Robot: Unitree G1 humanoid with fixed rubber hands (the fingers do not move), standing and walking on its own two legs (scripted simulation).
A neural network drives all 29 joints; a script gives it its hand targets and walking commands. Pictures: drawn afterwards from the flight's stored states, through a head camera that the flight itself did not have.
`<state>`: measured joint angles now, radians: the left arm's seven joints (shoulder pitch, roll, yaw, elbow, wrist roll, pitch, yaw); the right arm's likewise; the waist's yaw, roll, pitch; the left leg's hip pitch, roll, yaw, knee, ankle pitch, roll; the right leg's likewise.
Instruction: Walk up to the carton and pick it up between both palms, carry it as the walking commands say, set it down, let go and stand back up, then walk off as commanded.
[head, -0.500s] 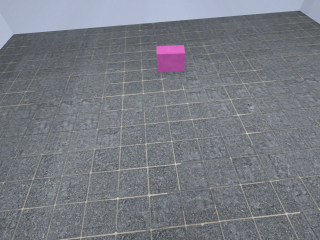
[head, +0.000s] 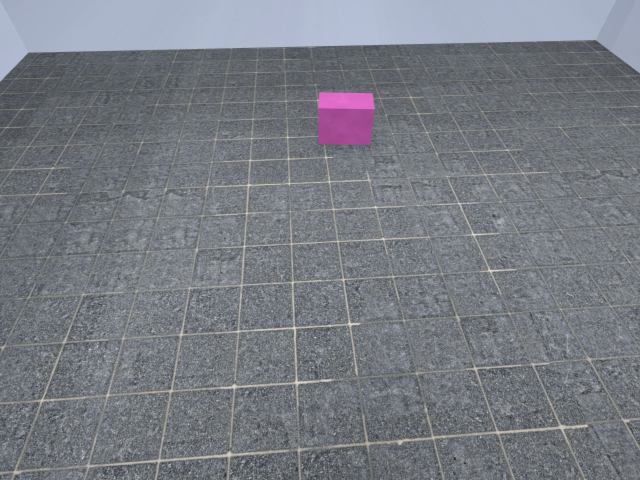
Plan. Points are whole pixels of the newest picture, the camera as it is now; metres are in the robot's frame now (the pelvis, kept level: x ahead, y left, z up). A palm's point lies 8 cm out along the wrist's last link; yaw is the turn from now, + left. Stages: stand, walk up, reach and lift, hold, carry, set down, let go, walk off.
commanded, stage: stand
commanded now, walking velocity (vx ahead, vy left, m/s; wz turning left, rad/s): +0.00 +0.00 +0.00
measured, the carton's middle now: (345, 119) +1.96 -0.06 -0.67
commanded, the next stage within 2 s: none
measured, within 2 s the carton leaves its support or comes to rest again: neither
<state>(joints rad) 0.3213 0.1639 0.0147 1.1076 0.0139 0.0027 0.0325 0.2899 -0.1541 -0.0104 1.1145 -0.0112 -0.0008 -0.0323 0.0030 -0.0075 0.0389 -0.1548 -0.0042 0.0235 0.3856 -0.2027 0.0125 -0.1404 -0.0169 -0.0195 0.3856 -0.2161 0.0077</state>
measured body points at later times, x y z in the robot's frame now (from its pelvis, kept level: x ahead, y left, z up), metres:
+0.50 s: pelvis +0.00 +0.00 +0.00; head +0.01 +0.00 +0.45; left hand -0.03 +0.21 -0.16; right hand -0.02 -0.22 -0.16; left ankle +0.01 +0.11 -0.75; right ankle +0.00 -0.12 -0.74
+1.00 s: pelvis +0.01 +0.00 +0.00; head +0.02 +0.00 +0.45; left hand -0.02 +0.22 -0.16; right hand -0.01 -0.22 -0.16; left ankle +0.01 +0.11 -0.74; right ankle +0.00 -0.12 -0.74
